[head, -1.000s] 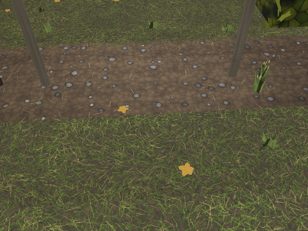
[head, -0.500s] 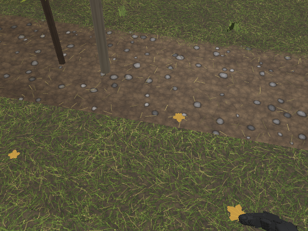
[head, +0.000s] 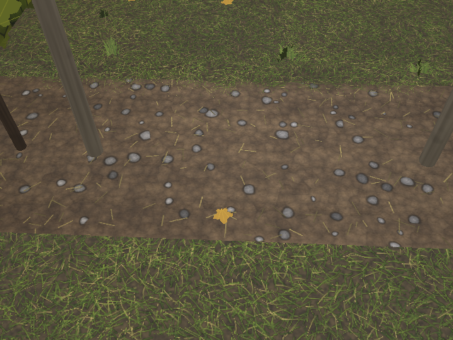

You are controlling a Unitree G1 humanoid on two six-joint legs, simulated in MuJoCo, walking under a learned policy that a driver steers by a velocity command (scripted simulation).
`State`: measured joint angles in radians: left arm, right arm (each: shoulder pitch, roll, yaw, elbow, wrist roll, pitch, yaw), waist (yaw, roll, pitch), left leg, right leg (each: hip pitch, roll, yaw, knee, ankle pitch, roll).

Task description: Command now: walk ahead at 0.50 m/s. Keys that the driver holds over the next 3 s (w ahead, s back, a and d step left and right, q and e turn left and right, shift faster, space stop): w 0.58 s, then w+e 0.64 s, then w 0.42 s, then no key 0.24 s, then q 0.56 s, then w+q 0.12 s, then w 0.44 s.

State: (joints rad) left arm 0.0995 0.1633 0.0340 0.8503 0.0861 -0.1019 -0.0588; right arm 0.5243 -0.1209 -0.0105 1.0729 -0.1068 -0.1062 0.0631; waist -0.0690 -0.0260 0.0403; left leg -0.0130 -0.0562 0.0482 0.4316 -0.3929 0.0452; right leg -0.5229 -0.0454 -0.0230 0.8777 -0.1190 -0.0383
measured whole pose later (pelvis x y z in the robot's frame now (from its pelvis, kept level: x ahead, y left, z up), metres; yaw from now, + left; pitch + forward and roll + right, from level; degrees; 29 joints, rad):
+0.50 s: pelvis +0.28 +0.01 -0.12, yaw -1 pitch +0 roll -7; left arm 0.63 0.11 -0.04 1.08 0.05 -0.11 -0.03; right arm 0.05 -0.21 0.02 0.83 -0.10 -0.06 0.06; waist 0.16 0.12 -0.02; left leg -0.36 0.13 0.00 0.28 0.43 0.04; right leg -0.14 0.12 -0.07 1.17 -0.93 -0.04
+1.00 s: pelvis +0.58 -0.02 -0.20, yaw -11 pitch +0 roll +2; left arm 0.01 0.22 0.03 0.85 0.05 -0.07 -0.07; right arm 0.51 -0.15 -0.02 1.06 -0.09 -0.10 0.04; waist -0.06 -0.01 0.01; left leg 0.23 0.02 0.25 0.27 -0.47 -0.03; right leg -0.56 -0.02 -0.03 0.59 -0.02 -0.11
